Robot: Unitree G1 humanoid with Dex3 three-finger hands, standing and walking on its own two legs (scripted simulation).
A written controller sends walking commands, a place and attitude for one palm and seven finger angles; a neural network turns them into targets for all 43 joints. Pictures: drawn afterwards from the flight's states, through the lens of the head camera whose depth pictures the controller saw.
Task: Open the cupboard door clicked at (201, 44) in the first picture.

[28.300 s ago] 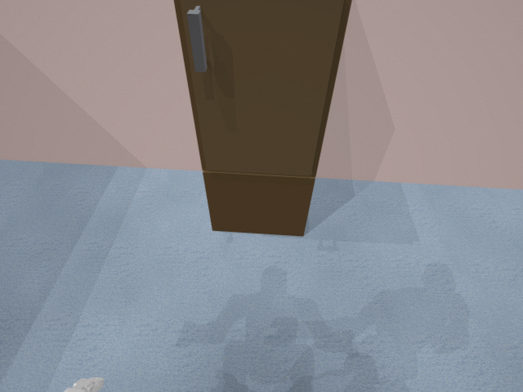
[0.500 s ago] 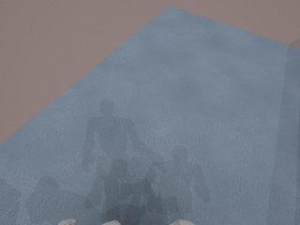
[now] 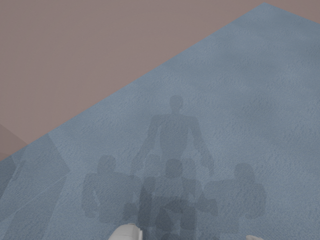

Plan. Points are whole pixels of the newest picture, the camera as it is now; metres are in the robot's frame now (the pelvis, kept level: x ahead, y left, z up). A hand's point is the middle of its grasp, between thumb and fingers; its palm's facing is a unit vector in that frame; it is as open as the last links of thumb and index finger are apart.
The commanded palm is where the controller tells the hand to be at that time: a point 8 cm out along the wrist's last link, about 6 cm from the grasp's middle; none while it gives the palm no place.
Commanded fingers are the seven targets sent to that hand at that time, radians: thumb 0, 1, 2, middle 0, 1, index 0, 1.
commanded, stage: turn to face it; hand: left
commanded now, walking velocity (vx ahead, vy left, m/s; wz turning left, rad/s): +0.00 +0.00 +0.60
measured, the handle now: out of the picture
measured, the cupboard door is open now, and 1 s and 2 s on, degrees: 42 42 42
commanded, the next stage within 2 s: none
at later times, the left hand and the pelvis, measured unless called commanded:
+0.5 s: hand out of the picture +0.09 +0.24 -0.16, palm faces +0.29 -0.92 -0.25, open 7.4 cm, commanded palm none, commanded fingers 0.00 0.90 0.90 -0.20 -0.30 -0.20 -0.30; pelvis +0.03 +0.01 +0.00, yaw +17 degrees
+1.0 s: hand out of the picture -0.04 +0.20 -0.20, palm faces +0.60 -0.76 -0.24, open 7.3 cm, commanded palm none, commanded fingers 0.00 0.90 0.90 -0.20 -0.30 -0.20 -0.30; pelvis +0.05 +0.00 -0.02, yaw +37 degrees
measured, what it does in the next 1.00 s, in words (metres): steps on the spot, turning left: left foot, then right foot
